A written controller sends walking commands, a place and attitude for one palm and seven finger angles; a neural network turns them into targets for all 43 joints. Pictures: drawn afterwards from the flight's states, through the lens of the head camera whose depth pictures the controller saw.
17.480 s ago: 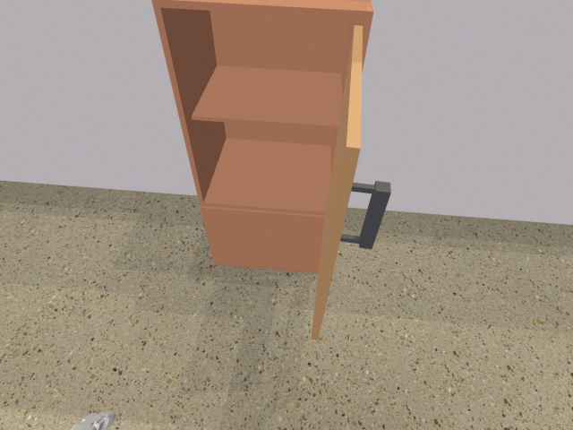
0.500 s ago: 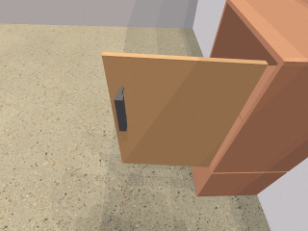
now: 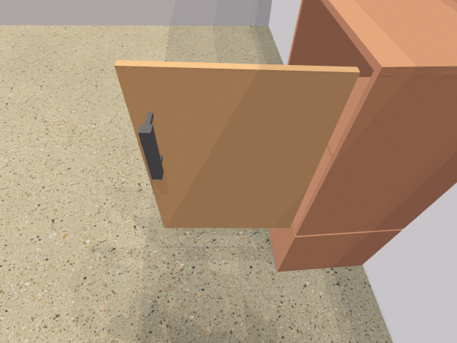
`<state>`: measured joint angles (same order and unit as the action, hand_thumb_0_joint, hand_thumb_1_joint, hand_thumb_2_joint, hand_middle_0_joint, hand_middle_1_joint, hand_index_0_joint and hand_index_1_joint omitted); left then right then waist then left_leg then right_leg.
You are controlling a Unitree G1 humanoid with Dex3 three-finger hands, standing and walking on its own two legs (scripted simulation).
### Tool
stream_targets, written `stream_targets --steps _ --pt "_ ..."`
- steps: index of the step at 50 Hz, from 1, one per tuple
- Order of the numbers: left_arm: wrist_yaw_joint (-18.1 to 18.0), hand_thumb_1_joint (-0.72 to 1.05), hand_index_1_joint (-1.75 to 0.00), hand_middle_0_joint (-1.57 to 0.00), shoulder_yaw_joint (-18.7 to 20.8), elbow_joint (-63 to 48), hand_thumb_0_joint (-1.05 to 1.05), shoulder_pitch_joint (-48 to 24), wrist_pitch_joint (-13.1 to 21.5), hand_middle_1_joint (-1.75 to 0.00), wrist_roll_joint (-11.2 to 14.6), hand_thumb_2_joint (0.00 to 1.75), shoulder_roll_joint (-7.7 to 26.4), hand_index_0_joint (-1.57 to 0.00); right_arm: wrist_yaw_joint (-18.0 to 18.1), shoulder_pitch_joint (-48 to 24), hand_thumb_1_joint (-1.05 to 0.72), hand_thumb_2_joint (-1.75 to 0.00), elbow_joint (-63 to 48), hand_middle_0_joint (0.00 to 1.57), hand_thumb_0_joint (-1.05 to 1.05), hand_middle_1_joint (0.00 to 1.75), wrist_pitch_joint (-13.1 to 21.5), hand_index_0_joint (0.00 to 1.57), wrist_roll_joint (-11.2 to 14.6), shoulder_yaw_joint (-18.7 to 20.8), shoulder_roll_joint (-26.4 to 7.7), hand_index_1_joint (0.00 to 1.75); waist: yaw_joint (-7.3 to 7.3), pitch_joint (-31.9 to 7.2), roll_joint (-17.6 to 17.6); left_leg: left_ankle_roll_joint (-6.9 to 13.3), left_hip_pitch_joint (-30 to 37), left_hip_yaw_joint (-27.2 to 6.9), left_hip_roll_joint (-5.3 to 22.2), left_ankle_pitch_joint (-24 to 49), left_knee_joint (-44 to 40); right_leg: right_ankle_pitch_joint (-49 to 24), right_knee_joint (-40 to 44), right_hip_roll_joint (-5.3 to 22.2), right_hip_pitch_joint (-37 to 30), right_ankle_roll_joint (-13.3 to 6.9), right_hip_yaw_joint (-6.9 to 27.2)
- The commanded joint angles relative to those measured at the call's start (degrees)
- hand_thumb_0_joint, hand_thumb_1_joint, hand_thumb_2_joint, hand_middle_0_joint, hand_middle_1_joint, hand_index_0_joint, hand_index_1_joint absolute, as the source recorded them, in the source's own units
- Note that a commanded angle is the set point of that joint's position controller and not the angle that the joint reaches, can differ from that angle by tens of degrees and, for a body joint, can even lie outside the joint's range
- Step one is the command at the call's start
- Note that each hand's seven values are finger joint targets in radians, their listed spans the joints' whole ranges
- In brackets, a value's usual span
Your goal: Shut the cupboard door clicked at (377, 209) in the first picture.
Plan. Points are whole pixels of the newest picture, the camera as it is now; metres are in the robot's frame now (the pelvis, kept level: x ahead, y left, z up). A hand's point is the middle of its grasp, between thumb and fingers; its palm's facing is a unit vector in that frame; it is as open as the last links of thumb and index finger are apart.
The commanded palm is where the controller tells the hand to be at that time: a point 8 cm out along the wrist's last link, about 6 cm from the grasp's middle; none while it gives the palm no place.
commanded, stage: come to a stop and stand still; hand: left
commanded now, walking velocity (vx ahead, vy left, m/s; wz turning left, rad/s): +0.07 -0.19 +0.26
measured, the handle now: (153, 147) +0.48 +0.19 +0.04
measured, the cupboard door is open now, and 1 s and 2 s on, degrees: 86 86 86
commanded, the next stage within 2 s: look again from close up in 1.54 s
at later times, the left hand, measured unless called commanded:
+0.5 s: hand out of the picture +0.00 +0.13 -0.19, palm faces +0.11 -0.98 -0.15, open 7.3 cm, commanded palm none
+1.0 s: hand out of the picture +0.03 +0.17 -0.17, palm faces +0.06 -0.98 -0.21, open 7.3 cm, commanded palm none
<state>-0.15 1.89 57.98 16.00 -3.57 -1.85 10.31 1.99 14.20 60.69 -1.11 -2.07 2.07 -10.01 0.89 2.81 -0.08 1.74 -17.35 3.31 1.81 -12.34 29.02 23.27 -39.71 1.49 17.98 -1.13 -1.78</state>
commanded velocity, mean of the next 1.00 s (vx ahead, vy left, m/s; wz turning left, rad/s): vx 0.00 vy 0.06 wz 0.01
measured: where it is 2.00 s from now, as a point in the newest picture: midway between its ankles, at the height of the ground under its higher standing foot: outside the picture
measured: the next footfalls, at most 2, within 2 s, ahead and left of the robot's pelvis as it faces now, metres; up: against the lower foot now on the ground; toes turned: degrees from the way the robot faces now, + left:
right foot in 0.06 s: +0.04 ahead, -0.14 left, +0.00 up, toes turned +1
left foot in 0.30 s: +0.04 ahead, +0.04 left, +0.00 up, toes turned +6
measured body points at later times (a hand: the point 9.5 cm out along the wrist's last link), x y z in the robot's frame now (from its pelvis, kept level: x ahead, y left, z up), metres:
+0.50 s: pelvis +0.01 -0.04 +0.00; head +0.05 -0.01 +0.44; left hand +0.00 +0.18 -0.17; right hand +0.08 -0.27 -0.15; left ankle +0.00 +0.04 -0.74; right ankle -0.01 -0.15 -0.74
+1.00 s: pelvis -0.01 -0.02 +0.00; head -0.02 +0.00 +0.45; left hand +0.02 +0.22 -0.16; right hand +0.07 -0.25 -0.14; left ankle +0.00 +0.04 -0.74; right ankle -0.01 -0.15 -0.74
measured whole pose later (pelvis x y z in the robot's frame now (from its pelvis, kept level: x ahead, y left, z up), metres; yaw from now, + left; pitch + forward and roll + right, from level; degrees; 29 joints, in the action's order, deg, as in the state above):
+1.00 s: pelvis -0.01 -0.02 +0.00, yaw +3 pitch -3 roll -1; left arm -2.2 -0.4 54.7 15.7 -0.5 -1.2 11.4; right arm 0.2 12.0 57.3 0.0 -1.1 0.7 -10.3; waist -0.2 0.8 -0.9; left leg 5.4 -12.9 5.3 -2.7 -14.5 29.7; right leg 15.5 -29.0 2.4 10.8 1.3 -3.9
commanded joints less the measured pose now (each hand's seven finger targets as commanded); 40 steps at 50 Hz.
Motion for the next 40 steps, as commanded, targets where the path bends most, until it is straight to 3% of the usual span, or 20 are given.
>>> stream_targets --steps 1,2,3,4,5,7,9,12,14,16,18,25,26,27,28,29,32,34,36,40 --pt "-0.32 0.90 -0.30 -0.20 1.02 -0.64 0.00 9.82 1.45 -0.30 -0.20 0.90 4.04 -0.20 0.07 0.77 -0.90 -0.90 -3.68 0.20 0.00 0.30 0.22 0.20 0.08 2.30 -8.38 0.30 -2.72 -0.30 1.24 2.30 -12.85 -8.18 6.21 -17.27 -5.69 -2.58 16.78 0.24 -12.83 -0.68 -0.42" --pt "-0.86 0.90 -0.30 -0.20 1.48 -0.83 0.00 11.10 1.72 -0.30 -0.61 0.90 6.93 -0.20 -0.12 0.67 -0.90 -0.90 -4.83 0.20 0.00 0.30 0.07 0.20 0.41 1.63 -5.22 0.30 -3.24 0.08 -8.88 0.07 -18.15 -2.36 0.32 -18.65 4.57 7.73 23.45 8.15 -12.47 -3.85 10.87" --pt "-1.34 0.90 -0.30 -0.20 1.74 -2.02 0.00 9.65 1.89 -0.30 -0.53 0.90 9.26 -0.20 -0.35 -1.24 -0.90 -0.90 -6.41 0.20 0.00 0.30 -0.04 0.20 0.56 0.92 -2.63 0.30 -3.54 1.00 -15.36 -0.69 -15.71 1.79 -1.80 -17.68 15.26 15.01 31.03 15.86 -4.64 -7.27 18.62" --pt "-1.41 0.90 -0.30 -0.20 1.16 -2.66 0.00 6.38 2.31 -0.30 -0.16 0.90 8.51 -0.20 -0.75 -2.23 -0.90 -0.90 -6.67 0.20 0.00 0.30 -0.18 0.20 0.50 0.88 -2.78 0.30 -2.92 0.38 -9.83 -0.20 -12.00 -1.08 -1.22 -18.23 21.55 14.43 32.19 17.10 0.06 -8.75 18.48" --pt "-1.57 0.90 -0.30 -0.20 0.83 -2.70 0.00 4.00 3.43 -0.30 0.08 0.90 7.59 -0.20 -1.20 -0.74 -0.90 -0.90 -5.56 0.20 0.00 0.30 -0.07 0.20 0.46 0.77 -2.04 0.30 -1.35 0.33 -8.80 -0.31 -11.74 -2.17 -0.62 -15.09 24.21 12.40 31.90 15.28 0.86 -8.20 17.66" --pt "-1.97 0.90 -0.30 -0.20 0.38 -2.68 0.00 2.15 4.60 -0.30 0.42 0.90 5.94 -0.20 -1.58 1.27 -0.90 -0.90 -4.22 0.20 0.00 0.30 0.43 0.20 0.64 0.36 -1.94 0.30 -0.38 1.75 -7.70 -0.68 -10.14 -2.27 0.81 -10.39 23.35 1.07 29.06 13.78 -0.15 -7.73 14.14" --pt "-1.80 0.90 -0.30 -0.20 0.22 -2.26 0.00 2.76 5.10 -0.30 0.14 0.90 6.36 -0.20 -1.77 2.16 -0.90 -0.90 -3.54 0.20 0.00 0.30 1.08 0.20 1.01 -0.09 -1.33 0.30 -0.89 2.27 -5.92 -1.31 -6.89 -0.72 0.00 -10.06 16.04 -8.06 26.17 12.91 -1.25 -7.63 10.63" --pt "-1.95 0.90 -0.30 -0.20 0.64 -1.13 0.00 4.83 4.92 -0.30 0.31 0.90 7.62 -0.20 -1.37 2.95 -0.90 -0.90 -2.87 0.20 0.00 0.30 1.61 0.20 1.27 -0.76 -0.44 0.30 -1.68 1.22 -3.60 -2.13 0.77 0.76 -1.46 -5.80 1.89 -19.87 20.27 12.99 -3.24 -7.27 9.60" --pt "-1.93 0.90 -0.30 -0.20 0.66 -0.53 0.00 4.56 4.64 -0.30 0.94 0.90 7.20 -0.20 -0.92 4.88 -0.90 -0.90 -2.13 0.20 0.00 0.30 1.94 0.20 1.56 -0.72 -1.71 0.30 -1.24 -0.76 -2.45 -1.50 6.42 -1.01 -0.14 2.12 -5.08 -22.07 15.59 10.05 -3.55 -4.62 7.22" --pt "-1.98 0.90 -0.30 -0.20 0.53 -1.05 0.00 5.74 4.27 -0.30 0.95 0.90 4.91 -0.20 -0.32 4.10 -0.90 -0.90 -2.78 0.20 0.00 0.30 2.11 0.20 1.51 -0.04 -4.79 0.30 -2.52 -2.64 1.72 1.33 8.03 -5.67 6.07 17.44 -2.97 -20.30 12.66 6.09 -3.68 -1.78 3.63" --pt "-2.34 0.90 -0.30 -0.20 0.19 -0.16 0.00 5.01 3.74 -0.30 1.06 0.90 4.70 -0.20 0.11 1.76 -0.90 -0.90 -3.00 0.20 0.00 0.30 1.99 0.20 1.53 -0.27 -4.93 0.30 -2.94 -2.65 8.15 3.49 5.82 -7.75 6.79 21.63 -4.25 -16.87 11.98 5.23 -6.04 -0.56 1.98" --pt "-2.40 0.90 -0.30 -0.20 0.08 -0.07 0.00 4.15 3.53 -0.30 0.73 0.90 5.08 -0.20 0.09 0.87 -0.90 -0.90 -4.05 0.20 0.00 0.30 1.46 0.20 1.36 -0.08 -4.78 0.30 -1.98 -3.70 -0.34 1.74 5.23 -6.06 4.50 13.07 -3.17 -21.06 13.17 7.49 -7.05 -1.71 4.45" --pt "-2.90 0.90 -0.30 -0.20 -0.79 -3.16 0.00 3.46 4.86 -0.30 0.25 0.90 13.96 -0.20 -0.24 -2.46 -0.90 -0.90 -8.71 0.20 0.00 0.30 2.24 0.20 1.06 0.08 -10.91 0.30 -0.57 0.64 7.49 0.21 5.81 -8.50 1.10 15.79 -5.15 -18.62 13.32 4.72 -6.16 -2.04 4.13" --pt "-3.22 0.90 -0.30 -0.20 -0.05 -4.37 0.00 4.56 4.34 -0.30 0.57 0.90 8.90 -0.20 -0.57 -2.39 -0.90 -0.90 -9.56 0.20 0.00 0.30 3.03 0.20 1.03 0.93 -8.41 0.30 -1.62 -6.22 3.31 0.59 5.61 -8.84 4.00 16.25 -0.74 -14.07 11.68 5.87 -6.17 -1.71 3.66" --pt "-3.48 0.90 -0.30 -0.20 -0.19 -4.04 0.00 4.98 4.42 -0.30 0.50 0.90 6.29 -0.20 -0.56 -1.45 -0.90 -0.90 -9.38 0.20 0.00 0.30 2.88 0.20 0.87 1.02 -6.62 0.30 -1.18 -10.27 2.92 0.80 7.18 -9.01 3.98 18.35 0.22 -16.66 11.10 6.22 -7.49 -2.27 4.06" --pt "-3.52 0.90 -0.30 -0.20 -0.56 -4.18 0.00 4.74 4.49 -0.30 0.75 0.90 6.62 -0.20 -0.48 -0.94 -0.90 -0.90 -9.47 0.20 0.00 0.30 2.70 0.20 0.93 0.65 -6.56 0.30 -1.06 -11.11 0.93 1.13 8.31 -8.96 3.73 20.28 1.08 -19.40 10.57 6.26 -8.29 -2.29 3.62" --pt "-3.31 0.90 -0.30 -0.20 -0.30 -5.50 0.00 4.14 4.41 -0.30 0.62 0.90 6.91 -0.20 -0.65 -0.89 -0.90 -0.90 -10.32 0.20 0.00 0.30 2.22 0.20 0.80 0.67 -6.06 0.30 -0.65 -6.50 -4.24 1.16 4.41 -7.33 2.70 13.43 1.29 -20.43 11.61 7.11 -6.23 -2.48 4.89" --pt "-3.27 0.90 -0.30 -0.20 -0.15 -6.29 0.00 3.57 4.18 -0.30 0.55 0.90 7.12 -0.20 -0.63 -0.93 -0.90 -0.90 -10.15 0.20 0.00 0.30 2.15 0.20 0.82 0.76 -6.51 0.30 -0.67 -3.07 -3.51 1.39 2.91 -7.73 3.15 14.72 -0.19 -20.29 10.80 6.30 -4.75 -2.11 3.96" --pt "-3.21 0.90 -0.30 -0.20 -0.32 -6.46 0.00 4.78 4.21 -0.30 0.53 0.90 7.09 -0.20 -0.71 -0.94 -0.90 -0.90 -9.61 0.20 0.00 0.30 2.39 0.20 0.72 0.53 -6.81 0.30 -1.59 -3.43 -1.71 1.87 4.14 -7.62 3.65 19.85 -0.23 -21.93 10.42 5.34 -5.56 -1.58 3.41" --pt "-3.08 0.90 -0.30 -0.20 -0.11 -6.69 0.00 3.58 4.04 -0.30 0.78 0.90 8.35 -0.20 -0.75 -2.42 -0.90 -0.90 -9.07 0.20 0.00 0.30 2.38 0.20 0.96 0.66 -7.82 0.30 -1.46 -2.06 -0.43 1.95 3.30 -8.05 3.99 15.50 -2.73 -17.41 11.70 4.90 -5.30 -0.99 3.10"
